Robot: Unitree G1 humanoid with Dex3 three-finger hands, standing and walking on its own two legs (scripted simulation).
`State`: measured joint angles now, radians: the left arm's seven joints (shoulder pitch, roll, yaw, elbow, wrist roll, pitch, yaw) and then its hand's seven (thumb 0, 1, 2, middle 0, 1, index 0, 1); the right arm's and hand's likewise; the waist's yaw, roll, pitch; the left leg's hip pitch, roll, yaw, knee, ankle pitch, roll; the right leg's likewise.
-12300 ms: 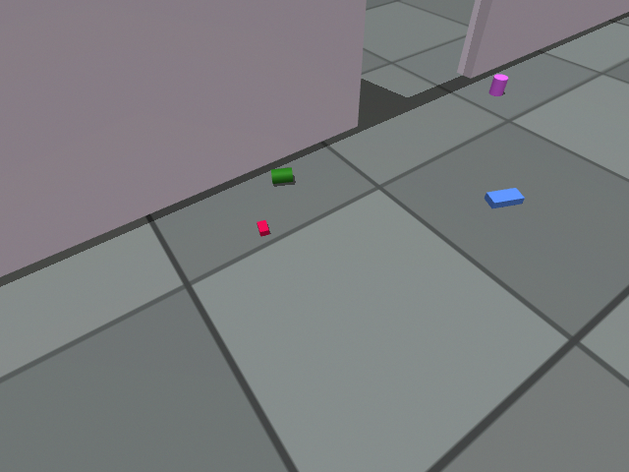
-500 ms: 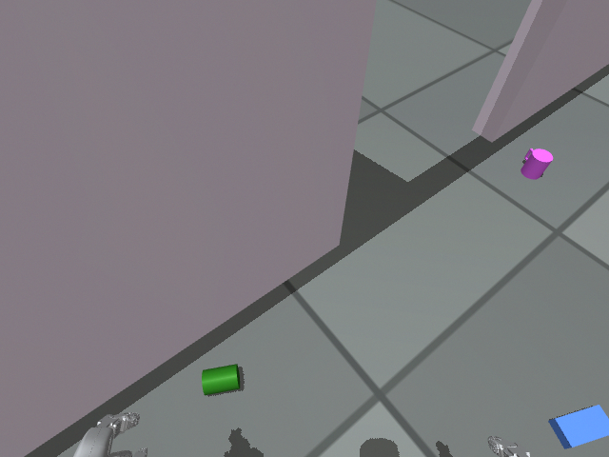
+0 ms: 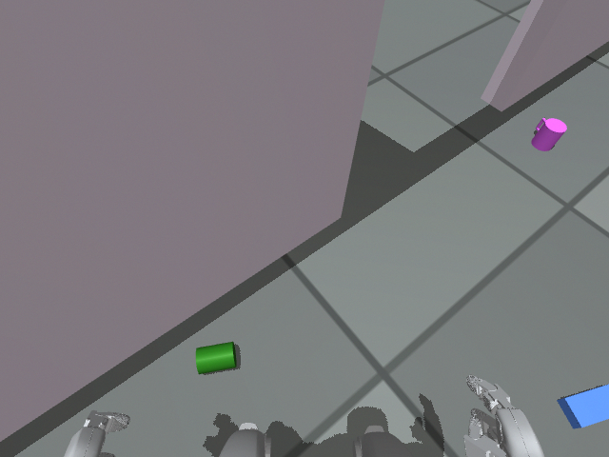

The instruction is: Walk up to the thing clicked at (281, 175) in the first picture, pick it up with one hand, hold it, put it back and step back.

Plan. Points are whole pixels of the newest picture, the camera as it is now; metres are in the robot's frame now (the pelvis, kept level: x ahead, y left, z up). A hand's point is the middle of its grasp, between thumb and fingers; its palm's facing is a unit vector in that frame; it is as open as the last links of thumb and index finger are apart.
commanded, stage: rise first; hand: left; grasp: from above
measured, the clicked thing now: (216, 357) +0.41 +0.25 -0.66
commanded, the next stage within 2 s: none
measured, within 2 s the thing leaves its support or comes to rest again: neither
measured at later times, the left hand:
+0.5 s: hand (138, 445) +0.18 +0.29 -0.27, palm faces -0.38 -0.64 -0.67, open 13.7 cm
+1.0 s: hand (165, 392) +0.28 +0.31 -0.44, palm faces -0.44 -0.19 -0.88, open 12.8 cm
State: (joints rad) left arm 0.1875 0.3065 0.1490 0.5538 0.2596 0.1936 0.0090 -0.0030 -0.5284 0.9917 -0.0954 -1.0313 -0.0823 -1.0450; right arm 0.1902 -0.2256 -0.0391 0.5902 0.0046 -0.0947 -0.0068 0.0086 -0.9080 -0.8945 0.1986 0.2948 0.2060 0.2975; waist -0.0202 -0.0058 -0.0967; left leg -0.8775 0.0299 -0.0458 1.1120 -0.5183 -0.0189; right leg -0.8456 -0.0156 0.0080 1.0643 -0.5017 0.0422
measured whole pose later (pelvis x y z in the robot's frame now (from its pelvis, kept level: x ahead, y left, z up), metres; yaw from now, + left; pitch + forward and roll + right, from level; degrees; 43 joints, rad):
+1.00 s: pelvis -0.09 -0.01 -0.30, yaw -3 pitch +32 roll -5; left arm -0.55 0.63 0.17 1.01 1.01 -0.23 0.22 0.00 -0.32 0.82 -0.30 -0.84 -0.30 -0.85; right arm 0.10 -0.27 -0.05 0.74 -0.05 -0.08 0.07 0.01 -0.92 -0.90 0.20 0.29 0.21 0.30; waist -0.06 0.01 -0.10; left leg -2.11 -0.01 -0.13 2.21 -0.66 -0.05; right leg -2.06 0.02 0.00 2.15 -0.66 0.05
